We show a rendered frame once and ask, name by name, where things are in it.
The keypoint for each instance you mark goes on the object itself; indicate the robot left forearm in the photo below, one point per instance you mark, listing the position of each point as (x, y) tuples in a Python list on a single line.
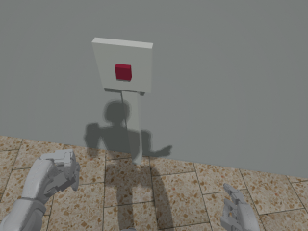
[(26, 215)]

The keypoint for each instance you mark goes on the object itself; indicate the button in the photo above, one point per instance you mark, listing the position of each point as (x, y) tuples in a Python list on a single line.
[(123, 72)]

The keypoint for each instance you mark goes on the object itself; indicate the panel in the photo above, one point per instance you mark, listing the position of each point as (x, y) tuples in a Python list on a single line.
[(139, 55)]

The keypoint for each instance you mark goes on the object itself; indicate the robot left hand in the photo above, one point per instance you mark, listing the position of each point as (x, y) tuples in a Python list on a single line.
[(60, 166)]

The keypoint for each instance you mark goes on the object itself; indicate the robot right hand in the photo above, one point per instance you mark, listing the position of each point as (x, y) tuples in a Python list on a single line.
[(243, 217)]

